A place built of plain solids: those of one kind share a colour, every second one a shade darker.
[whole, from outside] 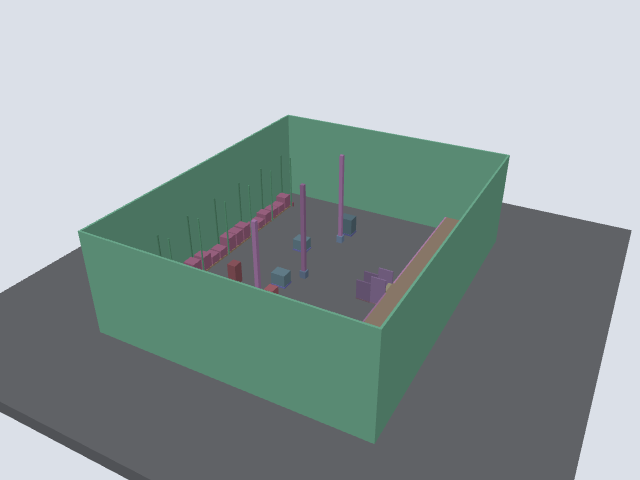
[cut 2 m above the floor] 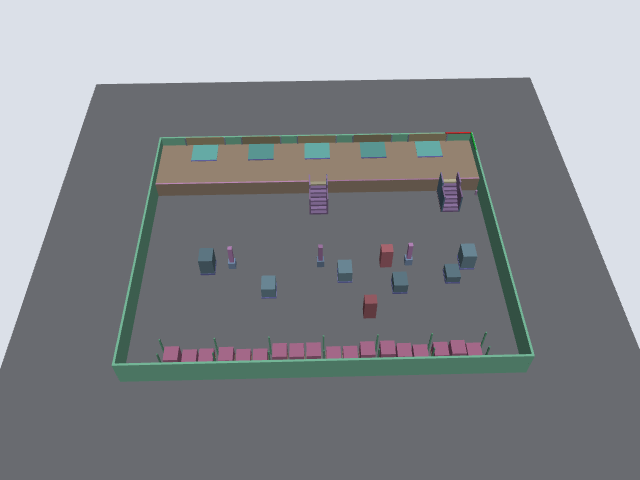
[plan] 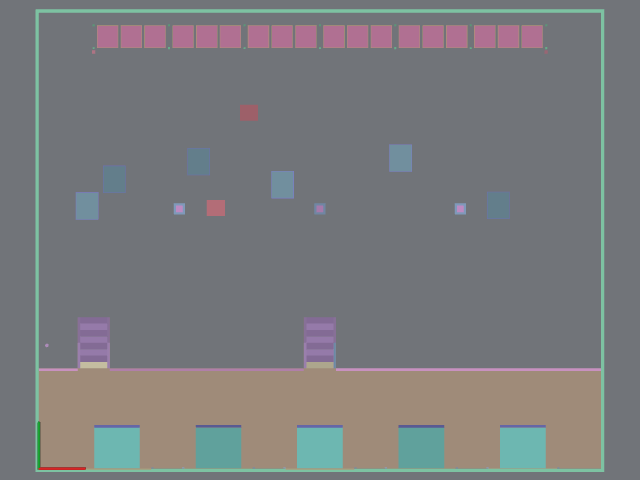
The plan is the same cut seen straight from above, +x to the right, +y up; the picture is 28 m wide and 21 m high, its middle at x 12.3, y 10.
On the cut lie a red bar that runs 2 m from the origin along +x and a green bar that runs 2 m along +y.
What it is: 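The dock platform, its doors, stairs and ramp, and the hall's floor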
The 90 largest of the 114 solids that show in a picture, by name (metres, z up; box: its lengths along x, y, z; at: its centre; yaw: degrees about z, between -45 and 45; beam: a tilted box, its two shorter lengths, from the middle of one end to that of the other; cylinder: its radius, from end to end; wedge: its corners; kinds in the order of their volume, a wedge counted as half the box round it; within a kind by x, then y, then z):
{
 "south_deck_1": {"box": [24.59, 4.39, 1.3], "at": [12.3, 2.19, 0.6]},
 "wall_1": {"box": [0.15, 20.24, 7.84], "at": [-0.07, 9.97, 3.87]},
 "wall_2": {"box": [24.89, 0.15, 7.84], "at": [12.3, -0.07, 3.87]},
 "wall_3": {"box": [24.89, 0.15, 7.84], "at": [12.3, 20.02, 3.87]},
 "wall_4": {"box": [0.15, 20.24, 7.84], "at": [24.67, 9.97, 3.87]},
 "rack_load_1": {"box": [0.89, 0.95, 0.72], "at": [3.01, 18.89, 0.5]},
 "rack_load_2": {"box": [0.89, 0.95, 1.09], "at": [4.05, 18.89, 0.68]},
 "rack_load_3": {"box": [0.89, 0.95, 0.9], "at": [5.08, 18.89, 0.59]},
 "rack_load_4": {"box": [0.89, 0.95, 0.65], "at": [6.31, 18.89, 0.47]},
 "rack_load_5": {"box": [0.89, 0.95, 0.86], "at": [7.35, 18.89, 0.57]},
 "rack_load_6": {"box": [0.89, 0.95, 1.2], "at": [8.38, 18.89, 0.74]},
 "rack_load_7": {"box": [0.89, 0.95, 1.16], "at": [9.61, 18.89, 0.72]},
 "rack_load_8": {"box": [0.89, 0.95, 0.67], "at": [10.65, 18.89, 0.47]},
 "rack_load_9": {"box": [0.89, 0.95, 0.65], "at": [11.68, 18.89, 0.47]},
 "rack_load_10": {"box": [0.89, 0.95, 1.17], "at": [12.91, 18.89, 0.73]},
 "rack_load_11": {"box": [0.89, 0.95, 1.14], "at": [13.95, 18.89, 0.71]},
 "rack_load_12": {"box": [0.89, 0.95, 1.18], "at": [14.98, 18.89, 0.73]},
 "rack_load_13": {"box": [0.89, 0.95, 0.58], "at": [16.21, 18.89, 0.43]},
 "rack_load_14": {"box": [0.89, 0.95, 0.58], "at": [17.25, 18.89, 0.43]},
 "rack_load_15": {"box": [0.89, 0.95, 0.87], "at": [18.28, 18.89, 0.57]},
 "rack_load_16": {"box": [0.89, 0.95, 0.73], "at": [19.51, 18.89, 0.51]},
 "rack_load_17": {"box": [0.89, 0.95, 0.67], "at": [20.55, 18.89, 0.47]},
 "rack_load_18": {"box": [0.89, 0.95, 1.08], "at": [21.58, 18.89, 0.68]},
 "stage_load_1": {"box": [0.95, 1.15, 1.29], "at": [2.11, 11.49, 0.78]},
 "stage_load_2": {"box": [0.95, 1.15, 0.56], "at": [3.3, 12.66, 0.42]},
 "stage_load_3": {"box": [0.95, 1.15, 0.8], "at": [6.99, 13.43, 0.54]},
 "stage_load_4": {"box": [0.95, 1.15, 0.94], "at": [10.66, 12.42, 0.61]},
 "stage_load_5": {"box": [0.95, 1.15, 0.88], "at": [15.83, 13.58, 0.58]},
 "stage_load_6": {"box": [0.95, 1.15, 1.39], "at": [20.11, 11.51, 0.84]},
 "south_stair_steps_1": {"box": [1.2, 0.28, 1.14], "at": [2.4, 4.81, 0.52]},
 "south_stair_steps_2": {"box": [1.2, 0.28, 0.99], "at": [2.4, 5.09, 0.44]},
 "south_stair_steps_3": {"box": [1.2, 0.28, 0.83], "at": [2.4, 5.37, 0.37]},
 "south_stair_steps_4": {"box": [1.2, 0.28, 0.68], "at": [2.4, 5.65, 0.29]},
 "south_stair_steps_5": {"box": [1.2, 0.28, 0.52], "at": [2.4, 5.93, 0.21]},
 "south_stair_steps_6": {"box": [1.2, 0.28, 1.14], "at": [12.3, 4.81, 0.52]},
 "south_stair_steps_7": {"box": [1.2, 0.28, 0.99], "at": [12.3, 5.09, 0.44]},
 "south_stair_steps_8": {"box": [1.2, 0.28, 0.83], "at": [12.3, 5.37, 0.37]},
 "south_stair_steps_9": {"box": [1.2, 0.28, 0.68], "at": [12.3, 5.65, 0.29]},
 "south_stair_steps_10": {"box": [1.2, 0.28, 0.52], "at": [12.3, 5.93, 0.21]},
 "rack_pal_1": {"box": [0.94, 1.0, 0.19], "at": [3.01, 18.89, 0.04]},
 "rack_pal_2": {"box": [0.94, 1.0, 0.19], "at": [4.05, 18.89, 0.04]},
 "rack_pal_3": {"box": [0.94, 1.0, 0.19], "at": [5.08, 18.89, 0.04]},
 "rack_pal_4": {"box": [0.94, 1.0, 0.19], "at": [6.31, 18.89, 0.04]},
 "rack_pal_5": {"box": [0.94, 1.0, 0.19], "at": [7.35, 18.89, 0.04]},
 "rack_pal_6": {"box": [0.94, 1.0, 0.19], "at": [10.65, 18.89, 0.04]},
 "rack_pal_7": {"box": [0.94, 1.0, 0.19], "at": [11.68, 18.89, 0.04]},
 "rack_pal_8": {"box": [0.94, 1.0, 0.19], "at": [12.91, 18.89, 0.04]},
 "rack_pal_9": {"box": [0.94, 1.0, 0.19], "at": [13.95, 18.89, 0.04]},
 "rack_pal_10": {"box": [0.94, 1.0, 0.19], "at": [14.98, 18.89, 0.04]},
 "rack_pal_11": {"box": [0.94, 1.0, 0.19], "at": [16.21, 18.89, 0.04]},
 "rack_pal_12": {"box": [0.94, 1.0, 0.19], "at": [17.25, 18.89, 0.04]},
 "rack_pal_13": {"box": [0.94, 1.0, 0.19], "at": [18.28, 18.89, 0.04]},
 "rack_pal_14": {"box": [0.94, 1.0, 0.19], "at": [19.51, 18.89, 0.04]},
 "rack_pal_15": {"box": [0.94, 1.0, 0.19], "at": [21.58, 18.89, 0.04]},
 "south_shutter_1": {"box": [3.0, 0.05, 3.25], "at": [3.42, -0.03, 2.83]},
 "south_shutter_2": {"box": [3.0, 0.05, 3.25], "at": [7.86, -0.03, 2.83]},
 "south_shutter_3": {"box": [3.0, 0.05, 3.25], "at": [12.3, -0.03, 2.83]},
 "south_shutter_4": {"box": [3.0, 0.05, 3.25], "at": [16.73, -0.03, 2.83]},
 "south_shutter_5": {"box": [3.0, 0.05, 3.25], "at": [21.17, -0.03, 2.83]},
 "column_1": {"box": [0.3, 0.3, 7.84], "at": [6.15, 11.36, 3.87]},
 "column_2": {"box": [0.3, 0.3, 7.84], "at": [12.3, 11.36, 3.87]},
 "column_3": {"box": [0.3, 0.3, 7.84], "at": [18.44, 11.36, 3.87]},
 "cage_1": {"box": [0.8, 0.7, 1.75], "at": [7.74, 11.4, 0.82]},
 "cage_2": {"box": [0.8, 0.7, 1.75], "at": [9.19, 15.57, 0.82]},
 "dock_south_cheek_whole_1": {"box": [0.11, 1.12, 2.3], "at": [1.75, 4.95, 1.1]},
 "dock_south_cheek_whole_2": {"box": [0.11, 1.12, 1.68], "at": [1.75, 6.07, 0.79]},
 "dock_south_cheek_whole_3": {"box": [0.11, 1.12, 2.3], "at": [3.04, 4.95, 1.1]},
 "dock_south_cheek_whole_4": {"box": [0.11, 1.12, 1.68], "at": [3.04, 6.07, 0.79]},
 "dock_south_cheek_whole_5": {"box": [0.11, 1.12, 2.3], "at": [11.65, 4.95, 1.1]},
 "dock_south_cheek_whole_6": {"box": [0.11, 1.12, 1.68], "at": [11.65, 6.07, 0.79]},
 "dock_south_cheek_whole_7": {"box": [0.11, 1.12, 2.3], "at": [12.94, 4.95, 1.1]},
 "dock_south_cheek_whole_8": {"box": [0.11, 1.12, 1.68], "at": [12.94, 6.07, 0.79]},
 "stage_pal_1": {"box": [1.0, 1.2, 0.19], "at": [2.11, 11.49, 0.04]},
 "stage_pal_2": {"box": [1.0, 1.2, 0.19], "at": [3.3, 12.66, 0.04]},
 "stage_pal_3": {"box": [1.0, 1.2, 0.19], "at": [6.99, 13.43, 0.04]},
 "stage_pal_4": {"box": [1.0, 1.2, 0.19], "at": [10.66, 12.42, 0.04]},
 "stage_pal_5": {"box": [1.0, 1.2, 0.19], "at": [15.83, 13.58, 0.04]},
 "stage_pal_6": {"box": [1.0, 1.2, 0.19], "at": [20.11, 11.51, 0.04]},
 "south_lev_1": {"box": [2.0, 1.78, 0.07], "at": [3.42, 0.9, 1.23]},
 "south_lev_2": {"box": [2.0, 1.78, 0.07], "at": [7.86, 0.9, 1.23]},
 "south_lev_3": {"box": [2.0, 1.78, 0.07], "at": [12.3, 0.9, 1.23]},
 "south_lev_4": {"box": [2.0, 1.78, 0.07], "at": [16.73, 0.9, 1.23]},
 "south_lev_5": {"box": [2.0, 1.78, 0.07], "at": [21.17, 0.9, 1.23]},
 "south_stair_stair_head_1": {"box": [1.2, 0.28, 1.3], "at": [2.4, 4.53, 0.6]},
 "south_stair_stair_head_2": {"box": [1.2, 0.28, 1.3], "at": [12.3, 4.53, 0.6]},
 "dock_south_cheek_1": {"box": [0.1, 1.12, 2.26], "at": [3.05, 4.95, 1.08]},
 "dock_south_cheek_2": {"box": [0.1, 1.12, 1.64], "at": [3.05, 6.07, 0.77]},
 "dock_south_cheek_3": {"box": [0.1, 1.12, 2.26], "at": [12.95, 4.95, 1.08]},
 "column_guard_1": {"box": [0.5, 0.5, 0.65], "at": [6.15, 11.36, 0.28]},
 "column_guard_2": {"box": [0.5, 0.5, 0.65], "at": [12.3, 11.36, 0.28]}
}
